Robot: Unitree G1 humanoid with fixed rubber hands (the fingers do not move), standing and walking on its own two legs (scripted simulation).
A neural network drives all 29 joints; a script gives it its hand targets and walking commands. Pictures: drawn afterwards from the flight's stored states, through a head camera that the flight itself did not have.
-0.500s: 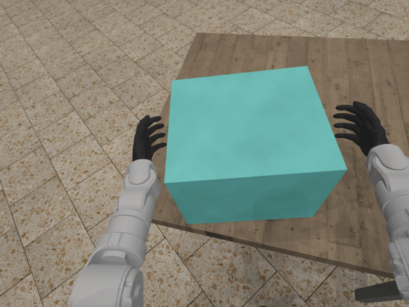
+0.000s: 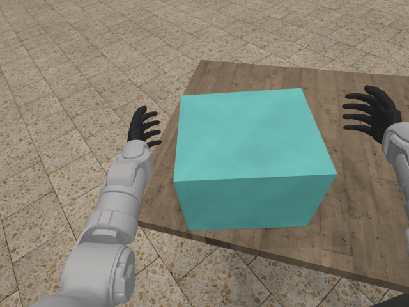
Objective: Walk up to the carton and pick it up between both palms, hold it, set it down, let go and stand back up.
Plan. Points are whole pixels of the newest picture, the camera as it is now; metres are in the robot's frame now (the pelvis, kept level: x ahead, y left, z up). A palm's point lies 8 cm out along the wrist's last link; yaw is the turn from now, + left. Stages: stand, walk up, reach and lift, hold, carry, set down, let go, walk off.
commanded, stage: set down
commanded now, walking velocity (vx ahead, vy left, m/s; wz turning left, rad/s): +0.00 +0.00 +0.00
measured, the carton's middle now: (243, 160) +0.44 +0.00 +0.01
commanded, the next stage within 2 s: none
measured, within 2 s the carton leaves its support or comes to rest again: neither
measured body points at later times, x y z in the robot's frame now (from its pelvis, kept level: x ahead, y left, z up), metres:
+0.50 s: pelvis -0.01 +0.00 +0.00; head +0.03 -0.02 +0.45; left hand +0.37 +0.22 +0.12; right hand +0.45 -0.26 +0.12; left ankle -0.01 +0.15 -0.74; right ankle +0.05 -0.11 -0.74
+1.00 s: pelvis -0.01 +0.00 +0.00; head +0.01 -0.02 +0.45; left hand +0.31 +0.22 +0.08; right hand +0.38 -0.28 +0.07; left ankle -0.01 +0.15 -0.74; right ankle +0.05 -0.11 -0.74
